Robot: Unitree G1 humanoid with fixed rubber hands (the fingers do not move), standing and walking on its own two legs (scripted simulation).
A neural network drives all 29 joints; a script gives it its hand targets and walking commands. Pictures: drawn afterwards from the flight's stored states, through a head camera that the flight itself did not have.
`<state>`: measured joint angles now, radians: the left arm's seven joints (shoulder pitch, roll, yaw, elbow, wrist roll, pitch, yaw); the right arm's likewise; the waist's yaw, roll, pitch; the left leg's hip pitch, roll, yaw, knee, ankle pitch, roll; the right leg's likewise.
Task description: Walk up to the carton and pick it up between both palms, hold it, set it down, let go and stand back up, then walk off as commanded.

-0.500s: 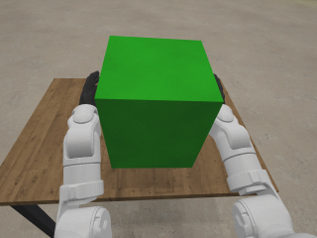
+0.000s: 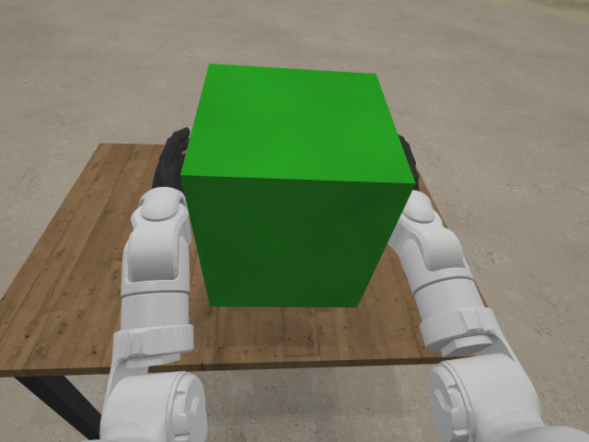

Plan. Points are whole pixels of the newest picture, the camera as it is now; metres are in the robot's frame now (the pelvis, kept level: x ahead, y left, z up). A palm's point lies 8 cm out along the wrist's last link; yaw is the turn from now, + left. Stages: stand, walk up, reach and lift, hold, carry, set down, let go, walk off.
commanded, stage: hold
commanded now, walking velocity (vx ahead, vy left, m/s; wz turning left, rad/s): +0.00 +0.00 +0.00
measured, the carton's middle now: (289, 195) +0.37 +0.01 +0.17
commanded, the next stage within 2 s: none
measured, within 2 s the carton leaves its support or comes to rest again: neither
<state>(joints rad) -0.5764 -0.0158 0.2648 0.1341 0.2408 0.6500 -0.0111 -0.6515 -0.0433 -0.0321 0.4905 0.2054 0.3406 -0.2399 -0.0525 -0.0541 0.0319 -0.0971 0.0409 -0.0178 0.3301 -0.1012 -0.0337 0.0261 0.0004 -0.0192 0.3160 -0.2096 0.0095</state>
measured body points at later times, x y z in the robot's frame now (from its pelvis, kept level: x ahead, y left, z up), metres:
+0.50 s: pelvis +0.00 +0.00 +0.00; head -0.03 +0.02 +0.45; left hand +0.38 +0.16 +0.18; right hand +0.38 -0.14 +0.17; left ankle +0.06 +0.14 -0.75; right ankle -0.01 -0.12 -0.75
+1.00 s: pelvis +0.01 +0.00 +0.00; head -0.03 +0.02 +0.45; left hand +0.38 +0.16 +0.18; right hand +0.38 -0.14 +0.17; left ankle +0.06 +0.14 -0.75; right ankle -0.01 -0.12 -0.75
